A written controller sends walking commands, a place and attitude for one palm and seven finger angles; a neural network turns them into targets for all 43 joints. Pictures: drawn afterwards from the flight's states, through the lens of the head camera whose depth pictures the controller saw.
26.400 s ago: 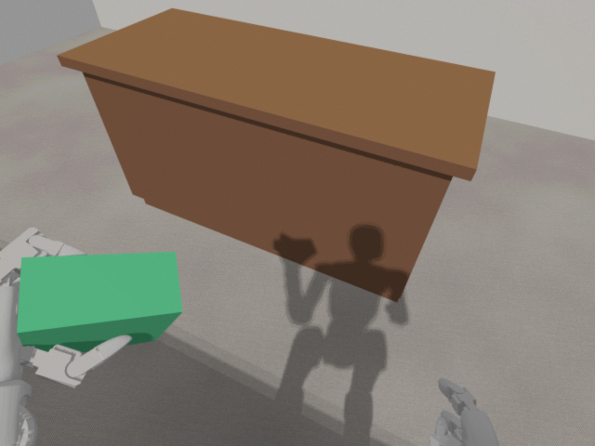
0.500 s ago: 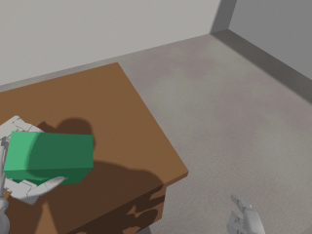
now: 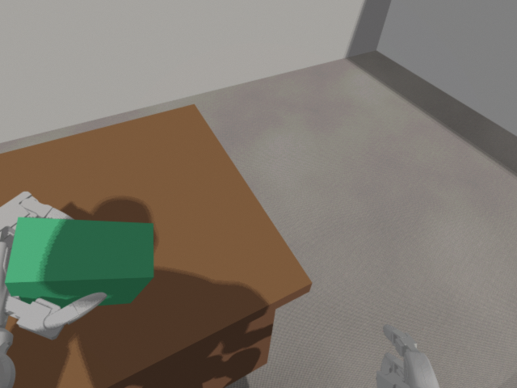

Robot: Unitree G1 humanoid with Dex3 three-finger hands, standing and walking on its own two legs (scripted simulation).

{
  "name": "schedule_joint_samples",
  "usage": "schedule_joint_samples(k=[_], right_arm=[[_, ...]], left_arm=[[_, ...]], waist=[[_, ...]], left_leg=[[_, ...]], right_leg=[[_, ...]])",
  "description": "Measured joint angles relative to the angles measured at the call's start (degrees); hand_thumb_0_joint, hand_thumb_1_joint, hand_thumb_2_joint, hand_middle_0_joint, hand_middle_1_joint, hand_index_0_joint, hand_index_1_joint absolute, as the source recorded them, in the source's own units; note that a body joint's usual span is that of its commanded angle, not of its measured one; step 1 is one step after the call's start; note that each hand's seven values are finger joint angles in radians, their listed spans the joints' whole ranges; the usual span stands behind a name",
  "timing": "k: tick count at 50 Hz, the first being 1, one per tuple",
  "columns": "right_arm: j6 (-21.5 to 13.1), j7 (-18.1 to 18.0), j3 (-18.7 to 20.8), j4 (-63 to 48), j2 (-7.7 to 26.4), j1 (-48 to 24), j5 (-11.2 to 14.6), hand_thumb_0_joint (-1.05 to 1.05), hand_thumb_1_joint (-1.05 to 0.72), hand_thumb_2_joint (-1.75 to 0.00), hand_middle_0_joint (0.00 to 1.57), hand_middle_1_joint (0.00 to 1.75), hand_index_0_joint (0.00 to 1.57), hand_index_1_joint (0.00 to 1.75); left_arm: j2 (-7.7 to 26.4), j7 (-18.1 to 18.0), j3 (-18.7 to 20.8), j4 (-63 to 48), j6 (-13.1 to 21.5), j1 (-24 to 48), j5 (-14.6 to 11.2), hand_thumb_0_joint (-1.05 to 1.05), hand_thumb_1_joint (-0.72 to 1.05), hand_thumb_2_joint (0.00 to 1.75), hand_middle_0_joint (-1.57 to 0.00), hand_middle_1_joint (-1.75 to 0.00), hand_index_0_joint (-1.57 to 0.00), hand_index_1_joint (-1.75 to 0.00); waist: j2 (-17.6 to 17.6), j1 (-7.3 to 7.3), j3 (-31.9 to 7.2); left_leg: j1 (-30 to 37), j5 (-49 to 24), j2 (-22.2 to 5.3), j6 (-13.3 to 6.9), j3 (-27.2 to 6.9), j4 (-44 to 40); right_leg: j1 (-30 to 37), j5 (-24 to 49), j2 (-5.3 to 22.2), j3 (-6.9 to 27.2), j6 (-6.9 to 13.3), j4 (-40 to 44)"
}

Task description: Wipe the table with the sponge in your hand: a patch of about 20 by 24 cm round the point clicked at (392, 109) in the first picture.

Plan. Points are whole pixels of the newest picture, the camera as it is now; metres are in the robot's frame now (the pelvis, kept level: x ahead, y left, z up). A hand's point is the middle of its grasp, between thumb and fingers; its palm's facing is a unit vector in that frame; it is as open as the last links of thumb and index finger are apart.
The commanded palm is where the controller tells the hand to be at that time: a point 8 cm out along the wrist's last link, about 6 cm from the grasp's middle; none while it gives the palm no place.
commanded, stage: shuffle to correct the standing spot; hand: left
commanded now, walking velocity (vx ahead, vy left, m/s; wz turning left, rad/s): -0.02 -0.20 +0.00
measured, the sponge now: (104, 267) +0.23 +0.20 +0.14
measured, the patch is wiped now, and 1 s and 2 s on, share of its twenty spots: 0.00 0.00 0.00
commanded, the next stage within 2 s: come to a stop and stand still in 0.80 s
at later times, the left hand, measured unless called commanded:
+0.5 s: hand (65, 259) +0.22 +0.23 +0.17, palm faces +0.32 -0.86 -0.40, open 10.3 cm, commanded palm +0.16 +0.27 +0.18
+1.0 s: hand (34, 247) +0.23 +0.26 +0.18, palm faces +0.38 -0.80 -0.47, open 10.3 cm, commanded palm +0.16 +0.27 +0.18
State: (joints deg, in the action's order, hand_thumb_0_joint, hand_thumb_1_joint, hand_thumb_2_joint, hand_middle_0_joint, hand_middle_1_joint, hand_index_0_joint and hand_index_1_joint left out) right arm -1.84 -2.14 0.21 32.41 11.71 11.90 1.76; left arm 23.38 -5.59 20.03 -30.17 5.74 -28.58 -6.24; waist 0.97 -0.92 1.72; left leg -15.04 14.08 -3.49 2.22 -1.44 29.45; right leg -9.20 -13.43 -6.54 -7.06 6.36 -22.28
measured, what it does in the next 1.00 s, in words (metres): stands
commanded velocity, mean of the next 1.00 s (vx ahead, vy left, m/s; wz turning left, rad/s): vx -0.01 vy -0.18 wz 0.03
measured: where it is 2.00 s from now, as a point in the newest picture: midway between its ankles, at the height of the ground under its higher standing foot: outside the picture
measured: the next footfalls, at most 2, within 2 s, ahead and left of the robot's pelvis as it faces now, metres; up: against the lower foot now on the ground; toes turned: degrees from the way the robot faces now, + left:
none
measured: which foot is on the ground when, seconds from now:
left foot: down 0.00-1.00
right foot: down 0.00-1.00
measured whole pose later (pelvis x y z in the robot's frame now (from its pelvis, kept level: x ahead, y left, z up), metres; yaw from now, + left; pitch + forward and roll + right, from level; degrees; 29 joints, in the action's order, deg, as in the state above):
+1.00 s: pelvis +0.00 -0.01 +0.00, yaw +0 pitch +0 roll +0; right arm -5.4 -2.7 0.9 34.3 11.0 13.4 1.2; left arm 28.2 -2.6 22.6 -22.1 8.0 -16.6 -3.0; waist -1.1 3.5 2.6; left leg -14.5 12.6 -3.6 1.8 -0.9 27.5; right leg -10.1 -13.6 -6.1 -7.2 3.3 -23.4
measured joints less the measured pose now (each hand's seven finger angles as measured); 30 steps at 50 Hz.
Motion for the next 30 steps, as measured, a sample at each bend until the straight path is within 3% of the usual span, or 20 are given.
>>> schedule_joint_samples(k=[10,18,30], right_arm=[[-0.08,-0.36,0.04,1.01,0.40,0.89,0.03,0.01,-0.90,-0.90,0.20,0.30,0.20,0.30],[-0.20,-0.28,0.04,1.10,0.27,0.54,0.00,0.01,-0.90,-0.90,0.20,0.30,0.20,0.30],[0.30,-0.07,0.18,0.18,0.43,0.02,0.09,0.01,-0.90,-0.90,0.20,0.30,0.20,0.30]], left_arm=[[-1.19,-0.46,-0.27,0.91,-0.45,0.19,0.00,-0.01,-0.52,1.03,-0.71,-1.35,-0.72,-1.34],[-1.76,-0.74,-0.93,0.95,-0.57,1.47,0.18,-0.01,-0.52,1.03,-0.71,-1.35,-0.72,-1.34],[0.03,-0.12,0.31,0.25,-0.39,-0.37,-0.22,-0.01,-0.52,1.03,-0.71,-1.35,-0.72,-1.34]], waist=[[0.11,0.91,-0.78],[-0.16,0.54,-0.84],[0.28,0.10,-0.41]], left_leg=[[-0.23,0.37,-0.02,-0.10,-0.13,0.55],[0.01,0.51,-0.05,0.08,-0.05,0.44],[-0.23,0.77,-0.40,0.28,0.13,0.72]], right_leg=[[-0.29,-0.48,-0.02,-0.16,0.28,-0.75],[-0.22,-0.76,-0.02,-0.08,0.34,-0.92],[-0.46,-0.86,-0.34,0.12,0.55,-1.02]])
